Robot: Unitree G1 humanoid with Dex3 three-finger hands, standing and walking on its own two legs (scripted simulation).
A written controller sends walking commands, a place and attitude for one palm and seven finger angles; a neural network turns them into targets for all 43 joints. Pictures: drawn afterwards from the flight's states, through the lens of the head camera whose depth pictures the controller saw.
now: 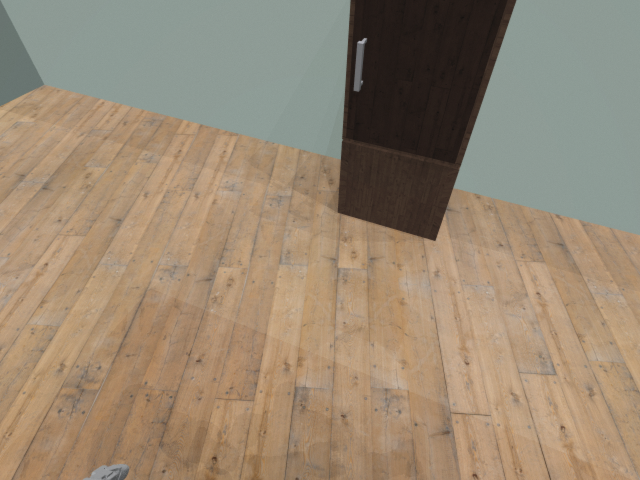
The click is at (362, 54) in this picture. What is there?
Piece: cupboard door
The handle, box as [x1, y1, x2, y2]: [354, 38, 366, 91]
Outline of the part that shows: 366,38 357,43 354,78 354,90 357,91 360,89 362,81 360,80 363,47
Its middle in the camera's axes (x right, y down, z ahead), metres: +0.13 -0.57 +1.26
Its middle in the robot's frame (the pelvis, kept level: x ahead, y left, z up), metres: +1.33 -0.06 -0.05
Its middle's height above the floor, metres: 0.72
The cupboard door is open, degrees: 0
